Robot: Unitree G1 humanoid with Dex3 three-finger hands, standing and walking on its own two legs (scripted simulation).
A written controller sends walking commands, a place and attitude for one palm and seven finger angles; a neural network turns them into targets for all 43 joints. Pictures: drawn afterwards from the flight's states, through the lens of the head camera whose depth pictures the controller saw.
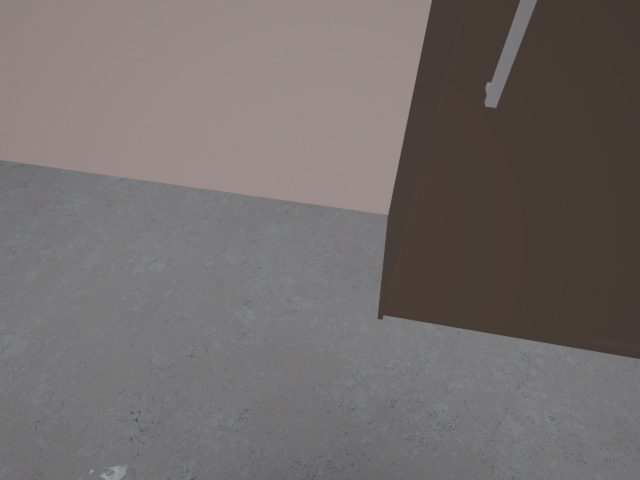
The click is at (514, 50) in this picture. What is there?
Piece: wardrobe's sliding door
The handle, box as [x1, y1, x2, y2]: [485, 0, 536, 107]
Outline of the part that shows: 536,0 520,0 492,81 490,83 487,82 485,87 487,95 485,99 485,106 496,106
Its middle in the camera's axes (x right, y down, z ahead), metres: +0.32 -0.34 +0.65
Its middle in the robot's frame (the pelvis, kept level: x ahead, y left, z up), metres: +0.75 -0.27 +0.23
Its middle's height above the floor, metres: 1.00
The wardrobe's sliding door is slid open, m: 0.00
